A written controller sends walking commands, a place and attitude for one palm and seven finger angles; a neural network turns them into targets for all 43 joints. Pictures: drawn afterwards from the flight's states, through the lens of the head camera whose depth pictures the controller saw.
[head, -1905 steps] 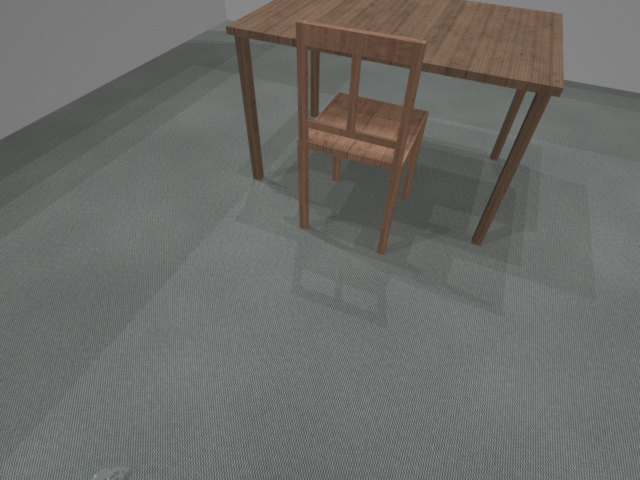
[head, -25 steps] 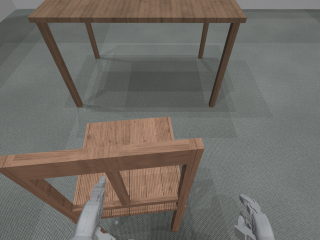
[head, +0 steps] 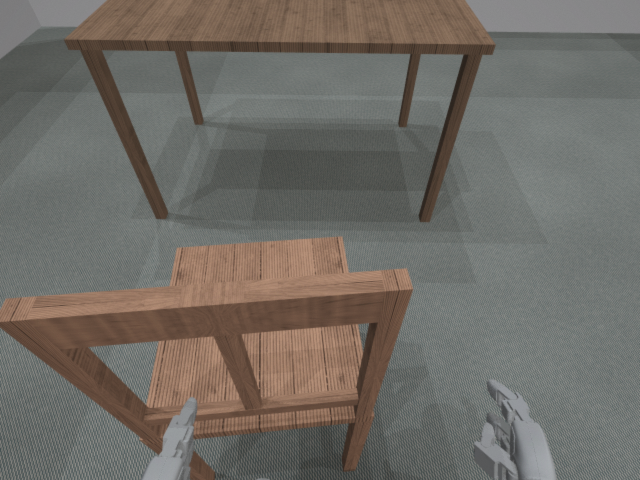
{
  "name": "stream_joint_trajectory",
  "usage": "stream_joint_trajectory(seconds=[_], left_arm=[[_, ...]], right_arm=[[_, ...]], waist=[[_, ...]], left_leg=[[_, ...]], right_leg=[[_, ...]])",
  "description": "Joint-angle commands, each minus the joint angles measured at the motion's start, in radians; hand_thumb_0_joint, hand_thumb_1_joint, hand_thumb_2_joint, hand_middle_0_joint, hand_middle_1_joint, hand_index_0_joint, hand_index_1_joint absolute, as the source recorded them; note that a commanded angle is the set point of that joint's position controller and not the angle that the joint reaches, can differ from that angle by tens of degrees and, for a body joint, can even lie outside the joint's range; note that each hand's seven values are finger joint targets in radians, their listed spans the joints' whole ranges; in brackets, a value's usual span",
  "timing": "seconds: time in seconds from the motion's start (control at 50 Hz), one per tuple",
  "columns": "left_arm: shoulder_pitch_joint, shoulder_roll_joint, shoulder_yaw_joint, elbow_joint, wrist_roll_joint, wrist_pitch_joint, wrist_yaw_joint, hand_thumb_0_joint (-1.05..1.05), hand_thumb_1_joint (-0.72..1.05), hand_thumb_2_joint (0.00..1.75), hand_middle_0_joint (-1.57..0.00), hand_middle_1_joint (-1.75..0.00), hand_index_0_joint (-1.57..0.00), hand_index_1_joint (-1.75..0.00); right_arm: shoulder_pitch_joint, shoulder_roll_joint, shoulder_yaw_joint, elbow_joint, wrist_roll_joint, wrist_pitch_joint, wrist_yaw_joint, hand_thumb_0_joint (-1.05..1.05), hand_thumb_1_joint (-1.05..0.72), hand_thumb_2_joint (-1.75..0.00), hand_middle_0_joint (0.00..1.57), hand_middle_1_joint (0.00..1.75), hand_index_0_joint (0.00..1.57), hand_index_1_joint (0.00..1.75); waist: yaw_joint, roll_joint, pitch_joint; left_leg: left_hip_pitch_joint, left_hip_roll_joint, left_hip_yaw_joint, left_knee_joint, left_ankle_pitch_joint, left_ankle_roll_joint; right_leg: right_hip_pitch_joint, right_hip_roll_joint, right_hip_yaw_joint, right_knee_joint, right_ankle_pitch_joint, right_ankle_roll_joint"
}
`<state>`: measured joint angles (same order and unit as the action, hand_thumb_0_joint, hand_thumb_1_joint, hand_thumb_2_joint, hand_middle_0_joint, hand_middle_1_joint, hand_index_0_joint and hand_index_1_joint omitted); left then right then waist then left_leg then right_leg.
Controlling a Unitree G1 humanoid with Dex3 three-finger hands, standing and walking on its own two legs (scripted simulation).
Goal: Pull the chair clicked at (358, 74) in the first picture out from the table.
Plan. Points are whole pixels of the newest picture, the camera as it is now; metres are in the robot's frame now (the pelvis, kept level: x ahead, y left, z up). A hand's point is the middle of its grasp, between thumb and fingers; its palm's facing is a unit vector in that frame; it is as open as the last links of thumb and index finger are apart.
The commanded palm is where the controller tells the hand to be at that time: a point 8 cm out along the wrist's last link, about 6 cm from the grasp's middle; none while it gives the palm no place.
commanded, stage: draw the hand back to the body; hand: left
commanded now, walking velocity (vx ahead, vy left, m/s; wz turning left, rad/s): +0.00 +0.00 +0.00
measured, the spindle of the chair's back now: (241, 371) +0.27 +0.12 -0.03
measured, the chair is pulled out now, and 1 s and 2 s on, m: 0.71 0.71 0.71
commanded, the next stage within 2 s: step back with the hand held close in 1.62 s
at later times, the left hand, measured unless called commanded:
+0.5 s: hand (162, 475) +0.13 +0.15 +0.07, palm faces -0.02 -1.00 -0.10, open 17.3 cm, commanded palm +0.10 +0.22 +0.11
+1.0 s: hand (54, 425) +0.16 +0.22 +0.14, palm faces +0.30 -0.84 -0.45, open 11.5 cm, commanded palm +0.13 +0.27 +0.20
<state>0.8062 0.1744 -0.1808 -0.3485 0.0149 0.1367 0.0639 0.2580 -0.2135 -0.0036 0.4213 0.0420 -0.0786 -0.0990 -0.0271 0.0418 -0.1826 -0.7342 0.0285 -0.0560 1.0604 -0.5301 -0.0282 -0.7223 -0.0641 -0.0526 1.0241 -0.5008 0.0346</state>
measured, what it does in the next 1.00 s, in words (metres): stands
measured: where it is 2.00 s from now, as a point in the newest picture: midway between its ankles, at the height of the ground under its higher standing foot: outside the picture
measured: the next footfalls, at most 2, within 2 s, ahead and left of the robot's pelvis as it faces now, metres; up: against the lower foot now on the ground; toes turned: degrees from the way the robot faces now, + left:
none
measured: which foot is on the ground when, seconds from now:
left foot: down 0.00-1.00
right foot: down 0.00-1.00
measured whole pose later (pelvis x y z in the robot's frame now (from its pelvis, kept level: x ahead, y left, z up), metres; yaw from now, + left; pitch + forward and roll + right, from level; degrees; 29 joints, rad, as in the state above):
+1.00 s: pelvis +0.00 -0.01 +0.05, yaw +0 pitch -2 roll -1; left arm 0.68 0.39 0.16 -0.46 -0.06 0.08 0.16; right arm 0.24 -0.22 0.04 0.58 0.04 -0.18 -0.15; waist 0.06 0.07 -0.03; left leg -0.30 0.05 -0.05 0.72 -0.39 -0.05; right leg -0.28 -0.04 -0.07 0.68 -0.36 0.02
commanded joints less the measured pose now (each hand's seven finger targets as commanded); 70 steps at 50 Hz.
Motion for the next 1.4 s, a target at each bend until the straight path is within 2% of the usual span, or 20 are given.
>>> stream_joint_trajectory(seconds=[0.0, 0.02, 0.04, 0.08, 0.2, 0.26, 0.38, 0.46, 0.52, 0.54, 0.56, 0.58, 0.6, 0.68, 0.8, 0.98, 1.16, 1.22, 1.26, 1.38], left_arm=[[0.128, 0.035, 0.009, -0.235, 0.010, -0.081, 0.004, 0.00, -0.55, 0.20, 0.00, 0.00, 0.00, 0.00], [0.130, 0.043, 0.014, -0.239, 0.012, -0.085, 0.001, 0.00, -0.55, 0.20, 0.00, 0.00, 0.00, 0.00], [0.048, -0.045, 0.025, -0.343, -0.120, -0.194, -0.017, 0.00, -0.55, 0.20, 0.00, 0.00, 0.00, 0.00], [0.067, 0.050, 0.103, -0.332, -0.121, -0.276, -0.023, 0.00, -0.55, 0.20, 0.00, 0.00, 0.00, 0.00], [0.054, 0.036, 0.124, -0.343, -0.155, -0.465, -0.073, 0.00, -0.55, 0.20, 0.00, 0.00, 0.00, 0.00], [0.063, 0.038, 0.115, -0.309, -0.156, -0.561, -0.136, 0.00, -0.55, 0.20, 0.00, 0.00, 0.00, 0.00], [0.036, 0.193, 0.303, -0.475, -0.223, -0.495, -0.152, 0.00, -0.55, 0.20, 0.00, 0.00, 0.00, 0.00], [0.018, 0.145, 0.337, -0.433, -0.275, -0.465, -0.136, 0.00, -0.48, 0.24, -0.01, -0.02, -0.01, -0.02], [-0.042, 0.191, 0.401, -0.459, -0.311, -0.482, -0.131, 0.00, -0.37, 0.29, -0.02, -0.04, -0.02, -0.04], [0.043, 0.402, 0.465, -0.405, -0.105, -0.328, -0.007, 0.00, -0.33, 0.31, -0.03, -0.05, -0.03, -0.05], [0.011, 0.300, 0.396, -0.528, -0.099, -0.265, 0.035, 0.00, -0.30, 0.32, -0.04, -0.05, -0.04, -0.05], [-0.032, 0.338, 0.427, -0.546, -0.092, -0.228, 0.065, 0.00, -0.26, 0.34, -0.04, -0.06, -0.04, -0.06], [-0.031, 0.279, 0.387, -0.510, -0.080, -0.204, 0.081, 0.00, -0.22, 0.36, -0.04, -0.07, -0.04, -0.07], [-0.095, 0.299, 0.416, -0.428, -0.066, -0.149, 0.121, 0.00, -0.08, 0.43, -0.07, -0.10, -0.07, -0.10], [-0.227, 0.350, 0.482, -0.407, -0.062, -0.159, 0.144, 0.00, 0.14, 0.53, -0.10, -0.14, -0.10, -0.14], [-0.346, 0.410, 0.579, -0.437, -0.069, -0.190, 0.156, 0.00, 0.47, 0.69, -0.14, -0.21, -0.14, -0.21], [-0.350, 0.334, 0.617, -0.207, -0.079, -0.218, 0.123, 0.00, 0.79, 0.85, -0.19, -0.28, -0.19, -0.28], [-0.403, 0.377, 0.661, -0.221, -0.084, -0.235, 0.117, 0.00, 0.90, 0.90, -0.20, -0.30, -0.20, -0.30], [-0.373, 0.348, 0.638, -0.210, -0.086, -0.240, 0.107, 0.00, 0.90, 0.90, -0.20, -0.30, -0.20, -0.30], [-0.396, 0.405, 0.667, -0.338, -0.079, -0.250, 0.115, 0.00, 0.90, 0.90, -0.20, -0.30, -0.20, -0.30]], right_arm=[[-0.105, -0.102, -0.053, -0.186, 0.002, -0.059, -0.011, 0.00, -0.90, -0.90, 0.20, 0.30, 0.20, 0.30], [-0.104, -0.102, -0.054, -0.187, 0.003, -0.056, -0.012, 0.00, -0.90, -0.90, 0.20, 0.30, 0.20, 0.30], [-0.102, -0.096, -0.048, -0.178, 0.006, -0.083, -0.008, 0.00, -0.90, -0.90, 0.20, 0.30, 0.20, 0.30], [-0.095, -0.102, -0.056, -0.147, 0.007, -0.102, -0.010, 0.00, -0.90, -0.90, 0.20, 0.30, 0.20, 0.30], [-0.104, -0.087, -0.066, -0.108, 0.017, -0.116, 0.016, 0.00, -0.90, -0.90, 0.20, 0.30, 0.20, 0.30], [-0.132, -0.081, -0.079, -0.095, 0.018, -0.114, 0.045, 0.00, -0.90, -0.90, 0.20, 0.30, 0.20, 0.30], [-0.153, -0.077, -0.076, -0.138, 0.037, -0.086, 0.022, 0.00, -0.90, -0.90, 0.20, 0.30, 0.20, 0.30], [-0.140, -0.065, -0.063, -0.108, 0.044, -0.094, 0.004, 0.00, -0.90, -0.90, 0.20, 0.30, 0.20, 0.30], [-0.134, -0.070, -0.054, -0.084, 0.046, -0.123, -0.009, 0.00, -0.90, -0.90, 0.20, 0.30, 0.20, 0.30], [-0.119, -0.072, -0.043, -0.100, 0.015, -0.090, -0.037, 0.00, -0.90, -0.90, 0.20, 0.30, 0.20, 0.30], [-0.111, -0.060, -0.020, -0.137, 0.014, -0.086, -0.046, 0.00, -0.90, -0.90, 0.20, 0.30, 0.20, 0.30], [-0.111, -0.063, -0.020, -0.124, 0.019, -0.091, -0.053, 0.00, -0.90, -0.90, 0.20, 0.30, 0.20, 0.30], [-0.108, -0.057, -0.011, -0.111, 0.013, -0.091, -0.059, 0.00, -0.90, -0.90, 0.20, 0.30, 0.20, 0.30], [-0.118, -0.076, -0.005, -0.080, 0.004, -0.082, -0.071, 0.00, -0.90, -0.90, 0.20, 0.30, 0.20, 0.30], [-0.143, -0.094, 0.004, -0.048, -0.004, -0.118, -0.069, 0.00, -0.90, -0.90, 0.20, 0.30, 0.20, 0.30], [-0.169, -0.106, 0.006, 0.019, -0.008, -0.183, -0.051, 0.00, -0.90, -0.90, 0.20, 0.30, 0.20, 0.30], [-0.200, -0.114, -0.026, 0.062, -0.009, -0.138, -0.016, 0.00, -0.90, -0.90, 0.20, 0.30, 0.20, 0.30], [-0.210, -0.116, -0.029, 0.063, -0.009, -0.118, -0.010, 0.00, -0.90, -0.90, 0.20, 0.30, 0.20, 0.30], [-0.218, -0.111, -0.032, 0.060, -0.009, -0.112, -0.005, 0.00, -0.90, -0.90, 0.20, 0.30, 0.20, 0.30], [-0.225, -0.112, -0.035, 0.061, -0.013, -0.119, -0.005, 0.00, -0.90, -0.90, 0.20, 0.30, 0.20, 0.30]], waist=[[0.002, -0.053, -0.050], [-0.002, -0.056, -0.044], [-0.006, -0.101, -0.026], [0.015, -0.064, -0.060], [0.022, 0.011, -0.070], [0.023, -0.023, -0.071], [0.056, 0.032, -0.163], [0.036, -0.030, -0.086], [0.036, -0.015, -0.071], [0.111, 0.049, -0.125], [0.075, 0.088, -0.073], [0.074, 0.099, -0.075], [0.061, 0.107, -0.002], [0.062, 0.054, 0.091], [0.066, 0.023, 0.133], [0.075, 0.113, 0.117], [0.083, -0.059, 0.179], [0.086, -0.028, 0.166], [0.087, -0.051, 0.162], [0.090, 0.053, 0.088]], left_leg=[[0.043, -0.033, 0.032, -0.157, 0.212, 0.050], [0.036, -0.033, 0.034, -0.149, 0.205, 0.051], [0.014, -0.045, 0.027, -0.118, 0.211, 0.045], [0.006, -0.044, 0.031, -0.109, 0.205, 0.046], [0.007, -0.038, 0.023, -0.079, 0.238, 0.035], [-0.030, -0.027, 0.022, -0.051, 0.240, 0.034], [0.051, -0.025, 0.031, -0.121, 0.232, 0.041], [0.077, -0.023, 0.018, -0.155, 0.212, 0.038], [0.114, -0.022, 0.010, -0.182, 0.213, 0.034], [0.170, 0.033, 0.018, -0.245, 0.203, 0.026], [0.180, 0.019, 0.021, -0.271, 0.202, 0.027], [0.188, 0.020, 0.016, -0.277, 0.191, 0.022], [0.205, 0.020, 0.025, -0.286, 0.200, 0.024], [0.253, 0.026, 0.021, -0.343, 0.193, 0.025], [0.352, 0.016, 0.026, -0.427, 0.163, 0.028], [0.482, 0.008, 0.033, -0.517, 0.260, 0.024], [0.532, 0.020, 0.049, -0.583, 0.374, 0.036], [0.552, 0.019, 0.058, -0.597, 0.409, 0.039], [0.562, 0.021, 0.063, -0.599, 0.431, 0.041], [0.618, 0.020, 0.073, -0.616, 0.482, 0.037]], right_leg=[[0.067, 0.032, -0.038, -0.154, 0.172, -0.042], [0.053, 0.034, -0.037, -0.153, 0.167, -0.040], [0.023, 0.042, -0.060, -0.137, 0.183, -0.038], [0.032, 0.045, -0.051, -0.123, 0.158, -0.045], [-0.012, 0.044, -0.049, -0.067, 0.165, -0.048], [-0.028, 0.041, -0.042, -0.038, 0.179, -0.045], [0.115, 0.036, -0.025, -0.105, 0.176, -0.048], [0.113, 0.047, -0.049, -0.158, 0.153, -0.040], [0.133, 0.051, -0.046, -0.196, 0.145, -0.040], [0.227, 0.012, 0.005, -0.240, 0.131, -0.073], [0.242, 0.005, -0.012, -0.262, 0.145, -0.070], [0.257, 0.006, -0.009, -0.277, 0.136, -0.071], [0.242, 0.009, -0.016, -0.287, 0.150, -0.070], [0.277, 0.016, -0.027, -0.363, 0.142, -0.067], [0.350, 0.011, -0.010, -0.463, 0.116, -0.061], [0.469, 0.010, 0.001, -0.539, 0.239, -0.063], [0.535, 0.008, -0.001, -0.568, 0.394, -0.044], [0.566, 0.004, 0.007, -0.583, 0.440, -0.043], [0.577, 0.003, 0.005, -0.589, 0.467, -0.041], [0.624, 0.001, 0.009, -0.603, 0.516, -0.046]])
